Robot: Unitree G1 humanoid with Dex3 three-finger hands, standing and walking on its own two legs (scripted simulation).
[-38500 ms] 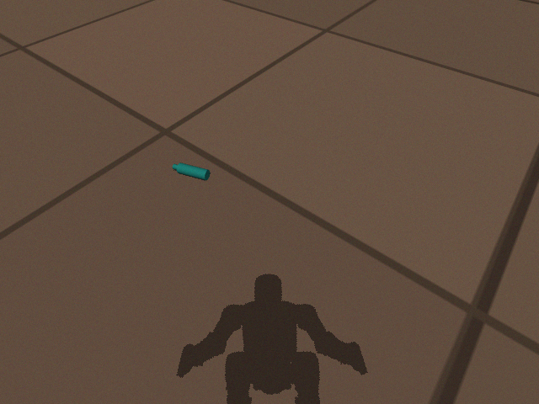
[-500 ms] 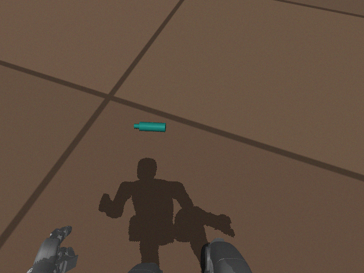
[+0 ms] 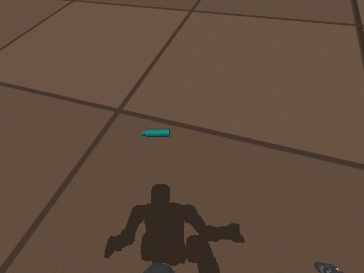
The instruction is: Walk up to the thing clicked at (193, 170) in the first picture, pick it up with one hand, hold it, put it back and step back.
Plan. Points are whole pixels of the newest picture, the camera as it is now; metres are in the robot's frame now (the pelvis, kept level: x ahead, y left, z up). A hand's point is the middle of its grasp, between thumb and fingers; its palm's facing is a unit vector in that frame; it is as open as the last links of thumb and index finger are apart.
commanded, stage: step back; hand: left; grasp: from above
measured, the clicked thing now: (155, 132) +1.08 +0.30 -0.74
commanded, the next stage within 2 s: stand in 0.98 s
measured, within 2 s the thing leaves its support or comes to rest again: neither
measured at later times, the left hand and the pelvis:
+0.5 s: hand out of the picture +0.04 +0.26 -0.13, palm faces +0.07 -0.92 -0.39, open 7.3 cm; pelvis -0.01 -0.01 +0.00, yaw +3 degrees
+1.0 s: hand out of the picture +0.11 +0.30 -0.15, palm faces +0.07 -0.93 -0.36, open 7.3 cm; pelvis +0.04 +0.03 +0.00, yaw +3 degrees
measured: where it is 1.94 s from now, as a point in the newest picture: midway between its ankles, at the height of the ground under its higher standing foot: outside the picture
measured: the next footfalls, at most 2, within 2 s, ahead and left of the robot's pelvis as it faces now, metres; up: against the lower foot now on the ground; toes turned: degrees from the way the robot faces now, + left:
left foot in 0.10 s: +0.01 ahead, +0.15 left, +0.00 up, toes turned +0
left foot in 0.68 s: +0.10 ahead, +0.16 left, +0.00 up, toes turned +4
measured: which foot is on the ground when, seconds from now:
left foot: up 0.00-0.08, down 0.10-0.38, up 0.40-0.66, down 0.68-1.00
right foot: down 0.00-1.00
